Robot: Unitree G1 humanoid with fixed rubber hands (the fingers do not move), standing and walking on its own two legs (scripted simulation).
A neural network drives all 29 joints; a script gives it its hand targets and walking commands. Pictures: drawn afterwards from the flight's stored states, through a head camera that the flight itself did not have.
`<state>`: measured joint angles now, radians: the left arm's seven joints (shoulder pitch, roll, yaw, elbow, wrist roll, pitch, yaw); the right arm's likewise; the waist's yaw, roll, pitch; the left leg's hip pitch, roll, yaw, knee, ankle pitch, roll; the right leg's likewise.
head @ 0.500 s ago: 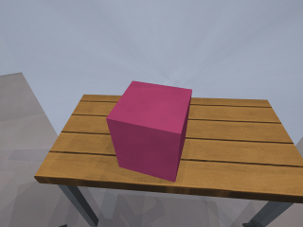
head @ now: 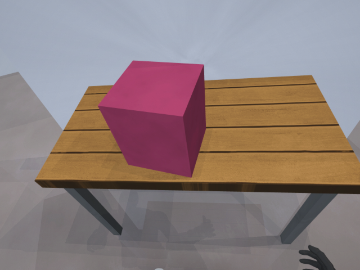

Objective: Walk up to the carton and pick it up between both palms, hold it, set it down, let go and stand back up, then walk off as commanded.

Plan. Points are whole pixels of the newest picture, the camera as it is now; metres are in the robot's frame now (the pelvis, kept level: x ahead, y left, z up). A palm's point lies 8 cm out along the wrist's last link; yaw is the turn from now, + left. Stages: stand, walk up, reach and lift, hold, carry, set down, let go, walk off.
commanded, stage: walk off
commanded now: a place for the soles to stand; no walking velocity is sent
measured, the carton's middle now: (162, 119) +0.53 +0.07 +0.03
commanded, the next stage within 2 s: none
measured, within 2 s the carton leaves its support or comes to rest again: neither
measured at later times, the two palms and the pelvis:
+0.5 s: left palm out of the picture +0.03 +0.31 -0.05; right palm out of the picture -0.04 -0.30 -0.12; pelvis -0.12 +0.01 +0.00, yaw +0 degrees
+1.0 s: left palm out of the picture -0.18 +0.34 -0.08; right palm out of the picture -0.14 -0.32 -0.10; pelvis -0.28 +0.00 -0.02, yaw -2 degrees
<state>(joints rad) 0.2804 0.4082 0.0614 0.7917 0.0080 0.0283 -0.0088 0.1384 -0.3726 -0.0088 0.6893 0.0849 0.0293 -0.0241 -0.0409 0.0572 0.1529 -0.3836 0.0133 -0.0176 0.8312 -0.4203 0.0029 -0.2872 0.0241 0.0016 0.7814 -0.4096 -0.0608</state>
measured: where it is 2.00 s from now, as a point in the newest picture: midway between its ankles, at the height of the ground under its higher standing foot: outside the picture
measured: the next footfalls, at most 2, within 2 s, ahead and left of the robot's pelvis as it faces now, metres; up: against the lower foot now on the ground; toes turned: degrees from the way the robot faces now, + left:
left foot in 0.62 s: -0.06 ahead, +0.15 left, +0.00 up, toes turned -5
right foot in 0.96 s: -0.24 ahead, -0.07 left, +0.00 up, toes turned +4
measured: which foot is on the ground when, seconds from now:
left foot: up 0.00-0.60, down 0.62-0.98, up 1.00-1.00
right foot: down 0.00-0.62, up 0.64-0.94, down 0.96-1.00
